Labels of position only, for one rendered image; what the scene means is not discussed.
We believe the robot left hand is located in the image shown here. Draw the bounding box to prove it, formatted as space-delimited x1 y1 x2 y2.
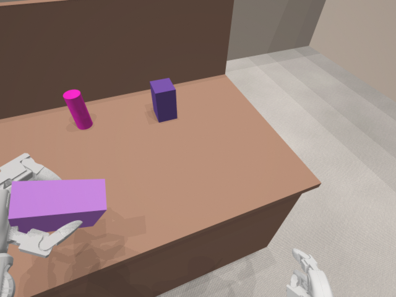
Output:
0 153 83 258

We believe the left robot forearm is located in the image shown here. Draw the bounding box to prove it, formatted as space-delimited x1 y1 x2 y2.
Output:
0 253 15 297

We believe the table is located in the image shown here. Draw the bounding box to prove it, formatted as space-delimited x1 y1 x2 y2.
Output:
0 0 321 297

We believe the robot right hand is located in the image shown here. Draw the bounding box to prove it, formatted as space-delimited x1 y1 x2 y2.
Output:
286 248 334 297

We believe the sponge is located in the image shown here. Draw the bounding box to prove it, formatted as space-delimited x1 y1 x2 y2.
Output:
8 179 107 234

